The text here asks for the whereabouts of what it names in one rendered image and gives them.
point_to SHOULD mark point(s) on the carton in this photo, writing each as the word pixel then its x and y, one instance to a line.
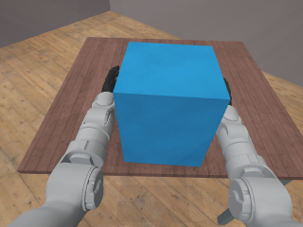
pixel 170 100

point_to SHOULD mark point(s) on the left robot forearm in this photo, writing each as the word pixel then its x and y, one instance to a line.
pixel 90 144

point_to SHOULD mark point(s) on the robot right hand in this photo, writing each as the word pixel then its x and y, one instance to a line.
pixel 228 90

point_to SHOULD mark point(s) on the left robot upper arm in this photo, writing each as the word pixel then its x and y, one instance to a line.
pixel 72 191

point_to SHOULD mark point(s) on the right robot upper arm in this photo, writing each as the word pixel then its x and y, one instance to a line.
pixel 260 202

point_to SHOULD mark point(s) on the table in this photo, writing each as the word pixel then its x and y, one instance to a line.
pixel 274 134

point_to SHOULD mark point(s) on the right robot forearm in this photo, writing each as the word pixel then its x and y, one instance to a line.
pixel 241 157

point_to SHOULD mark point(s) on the robot left hand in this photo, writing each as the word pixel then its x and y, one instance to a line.
pixel 110 81

